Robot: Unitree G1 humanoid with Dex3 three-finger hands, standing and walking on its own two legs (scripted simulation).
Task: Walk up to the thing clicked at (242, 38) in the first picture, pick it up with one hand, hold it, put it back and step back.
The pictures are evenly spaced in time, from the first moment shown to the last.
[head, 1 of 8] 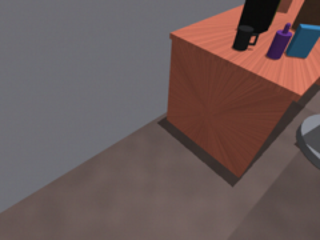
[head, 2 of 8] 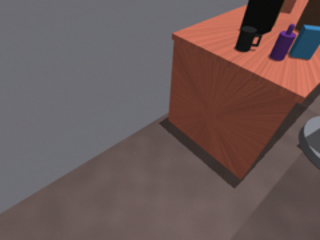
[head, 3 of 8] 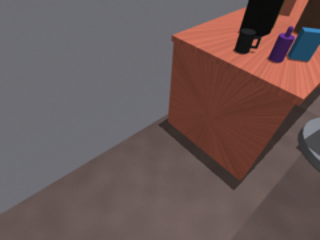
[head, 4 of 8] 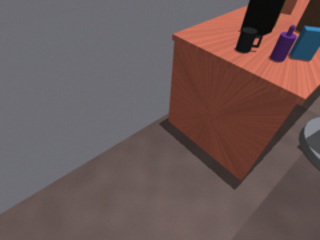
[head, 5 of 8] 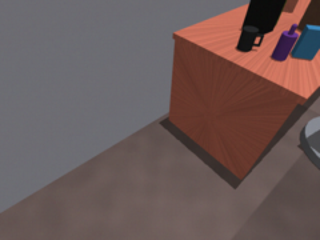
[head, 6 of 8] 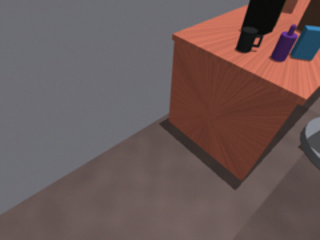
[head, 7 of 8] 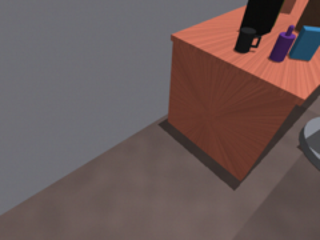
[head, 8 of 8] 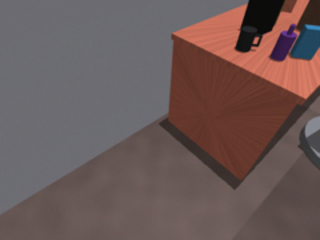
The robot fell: no
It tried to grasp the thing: no
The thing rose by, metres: 0.00
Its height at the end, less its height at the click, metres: +0.00
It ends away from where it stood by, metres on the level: 0.00
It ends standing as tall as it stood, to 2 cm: yes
